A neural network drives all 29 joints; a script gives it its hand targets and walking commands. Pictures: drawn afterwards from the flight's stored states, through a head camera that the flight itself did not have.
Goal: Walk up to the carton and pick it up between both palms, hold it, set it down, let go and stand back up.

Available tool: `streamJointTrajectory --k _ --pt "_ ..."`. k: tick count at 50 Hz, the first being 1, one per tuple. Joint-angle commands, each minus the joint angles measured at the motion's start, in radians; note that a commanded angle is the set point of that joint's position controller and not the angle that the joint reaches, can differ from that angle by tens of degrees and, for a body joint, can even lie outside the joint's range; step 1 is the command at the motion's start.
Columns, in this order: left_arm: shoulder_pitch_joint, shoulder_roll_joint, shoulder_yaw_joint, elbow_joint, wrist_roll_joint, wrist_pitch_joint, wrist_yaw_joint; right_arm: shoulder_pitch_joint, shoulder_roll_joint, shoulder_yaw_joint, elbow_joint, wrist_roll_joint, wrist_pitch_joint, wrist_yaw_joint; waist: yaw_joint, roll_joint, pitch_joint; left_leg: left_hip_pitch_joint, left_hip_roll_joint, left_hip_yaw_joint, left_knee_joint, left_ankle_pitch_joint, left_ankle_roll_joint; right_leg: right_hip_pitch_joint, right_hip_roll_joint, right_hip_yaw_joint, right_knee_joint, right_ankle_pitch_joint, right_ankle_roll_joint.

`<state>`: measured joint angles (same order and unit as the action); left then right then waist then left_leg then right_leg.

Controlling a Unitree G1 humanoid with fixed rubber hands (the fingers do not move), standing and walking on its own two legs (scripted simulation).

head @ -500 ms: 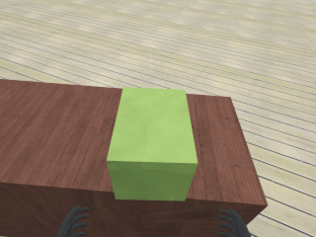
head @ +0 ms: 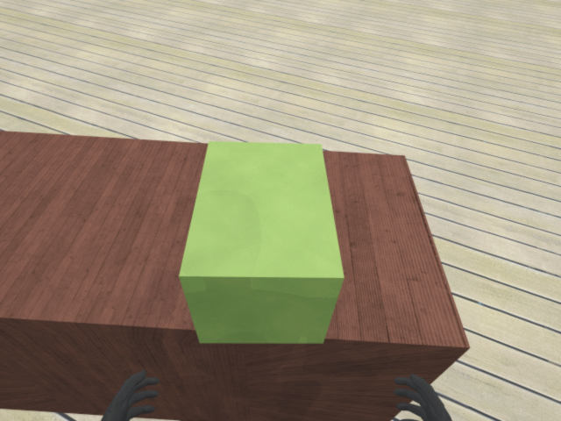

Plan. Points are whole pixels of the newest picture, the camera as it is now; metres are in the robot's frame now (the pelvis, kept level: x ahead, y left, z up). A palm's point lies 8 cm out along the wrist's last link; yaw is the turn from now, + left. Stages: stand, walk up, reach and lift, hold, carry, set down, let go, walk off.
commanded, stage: let go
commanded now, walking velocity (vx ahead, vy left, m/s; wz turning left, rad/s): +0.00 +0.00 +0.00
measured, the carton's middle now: (263, 238) +0.44 +0.03 -0.01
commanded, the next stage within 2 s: stand in 0.28 s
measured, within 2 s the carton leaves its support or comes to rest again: neither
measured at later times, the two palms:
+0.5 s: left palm out of the picture +0.10 +0.26 -0.10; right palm out of the picture +0.10 -0.23 -0.12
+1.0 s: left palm out of the picture -0.02 +0.26 -0.14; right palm out of the picture +0.12 -0.21 -0.12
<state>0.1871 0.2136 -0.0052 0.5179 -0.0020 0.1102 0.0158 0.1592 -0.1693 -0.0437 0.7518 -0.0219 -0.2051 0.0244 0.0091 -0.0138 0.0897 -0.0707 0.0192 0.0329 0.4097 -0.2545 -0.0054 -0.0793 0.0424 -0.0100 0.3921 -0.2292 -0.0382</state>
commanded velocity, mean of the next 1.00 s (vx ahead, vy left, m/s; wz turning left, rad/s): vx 0.00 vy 0.00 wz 0.00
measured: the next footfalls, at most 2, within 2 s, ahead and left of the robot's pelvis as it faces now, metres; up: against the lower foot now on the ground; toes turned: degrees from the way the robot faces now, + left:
none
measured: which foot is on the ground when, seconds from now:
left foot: down 0.00-1.00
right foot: down 0.00-1.00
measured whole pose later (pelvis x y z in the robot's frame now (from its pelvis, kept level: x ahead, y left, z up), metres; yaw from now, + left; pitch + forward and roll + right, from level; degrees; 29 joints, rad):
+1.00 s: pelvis -0.02 +0.01 -0.01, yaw +11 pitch +0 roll -2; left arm 0.31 0.21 0.06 0.83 0.03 0.02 0.02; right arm 0.28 -0.19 -0.03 0.76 -0.03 0.01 -0.01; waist 0.04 0.00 -0.02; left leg -0.32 -0.06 -0.14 0.61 -0.28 0.01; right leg -0.24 -0.03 -0.19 0.54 -0.30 -0.03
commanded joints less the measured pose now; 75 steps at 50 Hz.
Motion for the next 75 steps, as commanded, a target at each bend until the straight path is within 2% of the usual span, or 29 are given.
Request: streamJointTrajectory --k 1,4,12,13,14,15,16,17,18,19,20,21,22,25,28,29,34,43,54,75 --pt "-0.058 0.099 0.043 -0.095 0.008 -0.020 0.003 -0.042 -0.122 -0.014 -0.095 0.011 -0.030 0.001 -0.003 0.008 -0.115 0.053 -0.012 0.022 -0.040 0.281 -0.017 -0.036 -0.041 0.010 -0.078 0.268 0.021" --pt "-0.059 0.096 0.049 -0.087 0.014 -0.013 0.000 -0.041 -0.125 -0.008 -0.097 0.014 -0.030 0.001 -0.001 0.007 -0.109 0.055 -0.017 0.023 -0.046 0.268 -0.016 -0.035 -0.044 0.014 -0.081 0.277 0.024" --pt "-0.091 0.096 0.042 -0.104 0.009 0.002 0.010 -0.047 -0.119 -0.016 -0.131 0.004 -0.009 0.005 -0.003 0.011 -0.076 0.026 -0.009 0.033 -0.066 0.182 -0.005 -0.066 -0.049 0.023 -0.088 0.188 0.017" --pt "-0.065 0.065 0.026 -0.126 -0.018 -0.007 0.010 -0.039 -0.148 -0.052 -0.198 0.010 -0.019 0.002 0.045 -0.020 -0.114 -0.049 -0.032 0.045 -0.022 0.176 -0.024 -0.036 -0.048 0.018 -0.053 0.149 0.020" --pt "-0.079 0.075 0.022 -0.122 -0.019 -0.004 0.010 -0.035 -0.145 -0.044 -0.193 0.008 -0.018 -0.001 0.024 0.000 -0.104 -0.047 -0.028 0.046 -0.030 0.150 -0.021 -0.051 -0.050 0.024 -0.052 0.145 0.015" --pt "-0.039 0.170 0.088 -0.032 0.087 -0.058 0.000 0.080 -0.162 -0.032 -0.060 0.008 0.109 -0.017 0.007 0.123 -0.045 -0.272 0.090 -0.120 -0.004 0.368 0.012 0.008 -0.108 0.031 0.031 0.120 0.029" --pt "0.000 0.183 0.096 -0.028 0.080 -0.073 -0.007 0.128 -0.161 -0.034 -0.084 -0.007 0.160 -0.016 0.011 0.110 -0.033 -0.360 0.093 -0.148 -0.014 0.228 0.019 0.038 -0.121 0.047 0.014 0.027 0.022" --pt "0.036 0.154 0.091 -0.021 0.068 -0.091 -0.013 0.070 -0.156 -0.031 -0.111 -0.008 0.181 -0.014 0.047 0.106 -0.053 -0.303 0.076 -0.129 0.020 0.207 0.020 -0.014 -0.126 0.059 0.014 0.073 0.022" --pt "0.061 0.130 0.082 0.005 0.056 -0.102 -0.018 0.039 -0.148 -0.030 -0.133 -0.009 0.191 -0.010 0.047 0.075 -0.096 -0.244 0.063 -0.115 0.061 0.212 0.024 -0.066 -0.121 0.060 0.024 0.113 0.013" --pt "0.044 0.129 0.081 0.017 0.050 -0.105 -0.019 0.069 -0.142 -0.031 -0.136 -0.005 0.194 -0.008 0.020 0.029 -0.130 -0.260 0.045 -0.112 0.089 0.177 0.021 -0.057 -0.135 0.065 0.022 0.118 -0.006" --pt "0.017 0.133 0.086 0.017 0.047 -0.103 -0.016 0.105 -0.136 -0.030 -0.125 0.001 0.194 -0.006 0.011 -0.028 -0.149 -0.308 0.017 -0.104 0.120 0.116 0.009 -0.023 -0.170 0.082 0.002 0.109 -0.032" --pt "0.013 0.130 0.087 0.020 0.043 -0.101 -0.013 0.114 -0.133 -0.027 -0.121 -0.002 0.193 -0.004 0.017 -0.062 -0.167 -0.302 0.003 -0.096 0.155 0.082 0.002 -0.034 -0.204 0.102 -0.022 0.103 -0.059" --pt "0.019 0.114 0.082 0.029 0.040 -0.101 -0.010 0.101 -0.134 -0.027 -0.123 -0.010 0.193 -0.001 0.018 -0.057 -0.165 -0.266 0.002 -0.099 0.160 0.069 0.000 -0.087 -0.221 0.116 -0.036 0.085 -0.075" --pt "0.003 0.116 0.086 0.051 0.038 -0.099 -0.003 0.120 -0.142 -0.030 -0.120 -0.021 0.193 -0.001 0.000 -0.019 -0.138 -0.265 0.011 -0.133 0.144 0.166 0.016 -0.132 -0.179 0.055 -0.011 0.011 -0.055" --pt "0.040 0.113 0.092 0.080 0.035 -0.097 0.000 0.136 -0.163 -0.036 -0.113 -0.020 0.193 -0.010 0.012 0.054 -0.133 -0.265 0.033 -0.195 0.113 0.253 0.042 -0.148 -0.137 0.004 0.041 -0.038 -0.030" --pt "0.039 0.113 0.088 0.086 0.031 -0.100 0.002 0.138 -0.167 -0.032 -0.104 -0.023 0.192 -0.013 0.011 0.047 -0.118 -0.289 0.037 -0.216 0.092 0.232 0.052 -0.133 -0.126 -0.004 0.049 -0.043 -0.022" --pt "0.094 0.116 0.091 0.136 0.032 -0.103 0.006 0.145 -0.165 -0.029 -0.095 -0.020 0.193 -0.029 0.020 0.086 -0.101 -0.346 0.046 -0.277 0.038 0.138 0.075 -0.100 -0.126 -0.013 0.070 -0.051 -0.018" --pt "0.130 0.118 0.091 0.211 0.031 -0.108 0.012 0.150 -0.147 -0.024 -0.070 -0.014 0.197 -0.035 0.011 0.046 -0.083 -0.325 0.005 -0.255 0.073 0.112 0.059 -0.127 -0.167 0.004 0.003 -0.081 -0.036" --pt "0.150 0.108 0.093 0.295 0.029 -0.102 0.013 0.149 -0.148 -0.020 -0.032 -0.011 0.195 -0.047 0.023 0.056 -0.066 -0.350 0.008 -0.294 0.027 0.104 0.067 -0.080 -0.160 -0.029 0.009 -0.069 -0.029" --pt "0.149 0.085 0.080 0.442 0.025 -0.090 0.024 0.172 -0.121 -0.001 0.080 -0.002 0.204 -0.063 0.019 0.033 -0.035 -0.308 -0.015 -0.265 0.051 0.166 0.059 -0.065 -0.189 -0.049 -0.023 -0.055 -0.045"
